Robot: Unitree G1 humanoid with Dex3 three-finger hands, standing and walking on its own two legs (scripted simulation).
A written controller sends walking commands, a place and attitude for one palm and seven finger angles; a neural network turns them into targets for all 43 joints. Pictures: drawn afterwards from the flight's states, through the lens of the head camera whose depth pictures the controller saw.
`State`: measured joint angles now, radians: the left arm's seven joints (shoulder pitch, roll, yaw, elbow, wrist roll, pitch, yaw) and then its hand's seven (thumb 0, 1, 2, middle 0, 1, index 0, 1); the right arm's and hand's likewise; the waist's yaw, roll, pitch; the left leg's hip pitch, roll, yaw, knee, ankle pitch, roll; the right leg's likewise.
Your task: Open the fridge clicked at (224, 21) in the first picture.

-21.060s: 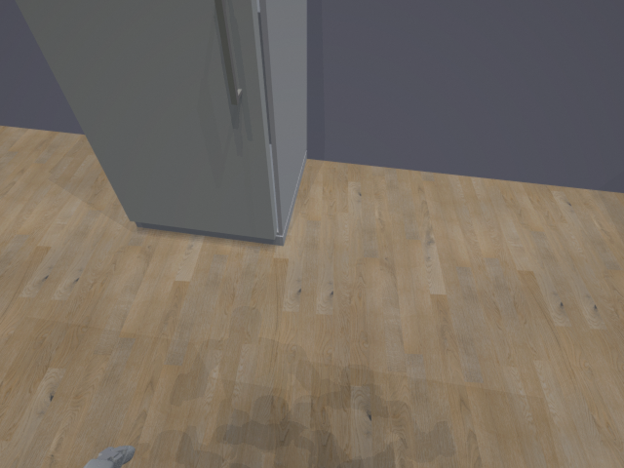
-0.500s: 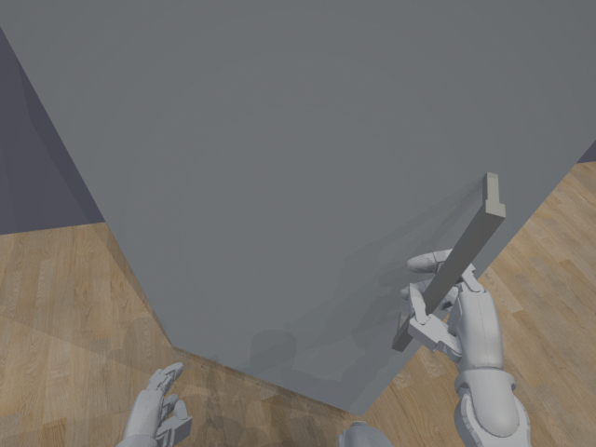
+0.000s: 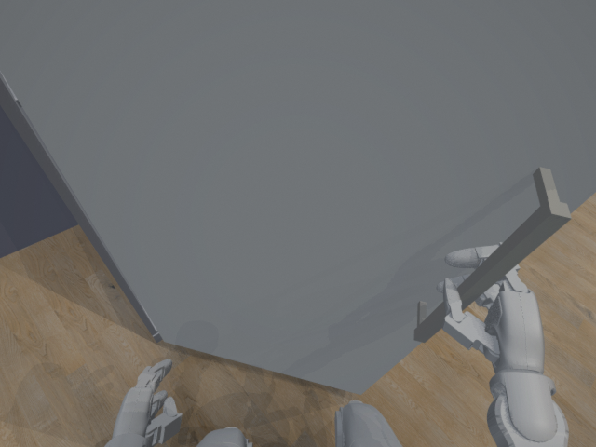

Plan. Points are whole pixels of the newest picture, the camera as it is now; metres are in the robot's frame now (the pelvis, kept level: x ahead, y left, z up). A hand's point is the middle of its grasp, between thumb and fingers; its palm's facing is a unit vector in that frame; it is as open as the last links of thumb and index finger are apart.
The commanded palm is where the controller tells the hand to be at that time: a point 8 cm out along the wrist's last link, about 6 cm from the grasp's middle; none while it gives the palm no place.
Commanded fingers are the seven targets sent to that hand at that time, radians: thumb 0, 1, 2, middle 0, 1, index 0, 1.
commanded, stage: walk backward, drawing the door open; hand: right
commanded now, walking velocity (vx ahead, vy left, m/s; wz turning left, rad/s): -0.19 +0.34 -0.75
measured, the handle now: (467, 276) +0.31 -0.17 +0.10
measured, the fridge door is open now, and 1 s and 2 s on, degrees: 51 76 75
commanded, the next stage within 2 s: stop walking and hold the door back in 0.44 s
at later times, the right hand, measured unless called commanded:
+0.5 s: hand out of the picture +0.09 -0.05 +0.10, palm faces +0.54 +0.79 -0.30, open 5.9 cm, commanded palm +0.03 -0.07 +0.10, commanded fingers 0.00 -0.90 -0.90 0.45 1.40 0.45 1.40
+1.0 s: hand out of the picture +0.07 -0.04 +0.10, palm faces +0.70 +0.67 -0.26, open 5.6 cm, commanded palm +0.03 -0.08 +0.10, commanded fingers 0.00 -0.90 -0.90 0.45 1.40 0.45 1.40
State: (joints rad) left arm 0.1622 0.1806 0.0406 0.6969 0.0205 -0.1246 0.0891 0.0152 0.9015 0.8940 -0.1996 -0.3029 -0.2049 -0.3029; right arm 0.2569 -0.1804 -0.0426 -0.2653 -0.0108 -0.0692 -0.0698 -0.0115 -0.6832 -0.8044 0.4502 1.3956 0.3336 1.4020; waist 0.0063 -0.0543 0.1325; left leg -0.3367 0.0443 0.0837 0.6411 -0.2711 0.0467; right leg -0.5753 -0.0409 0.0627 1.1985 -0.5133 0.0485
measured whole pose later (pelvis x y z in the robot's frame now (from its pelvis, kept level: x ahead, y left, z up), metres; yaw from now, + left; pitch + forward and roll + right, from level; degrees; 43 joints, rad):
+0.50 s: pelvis -0.06 +0.22 +0.01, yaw -24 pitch +0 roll +3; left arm 0.25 0.14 0.00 0.60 0.01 -0.15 0.06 0.01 0.90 0.89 -0.20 -0.30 -0.21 -0.30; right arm 0.35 -0.26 -0.12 -0.34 0.00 -0.11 -0.08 -0.01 -0.68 -0.82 0.45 1.40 0.35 1.40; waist -0.01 -0.05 0.10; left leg -0.28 0.03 0.03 0.56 -0.34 -0.08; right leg -0.35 -0.18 0.15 0.50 -0.19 0.08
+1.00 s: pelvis -0.13 +0.35 +0.01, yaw -34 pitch +0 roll -1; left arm 0.15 0.28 0.01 0.63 0.00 -0.06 0.08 0.01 0.90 0.89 -0.20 -0.30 -0.20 -0.30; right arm -0.40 -0.34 -0.13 0.56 0.00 -0.22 -0.08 -0.02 -0.62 -0.83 0.46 1.40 0.47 1.40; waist 0.00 0.04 0.04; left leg -0.42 0.08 0.17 0.57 -0.26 0.00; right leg -0.14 0.01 -0.10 0.41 -0.33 -0.07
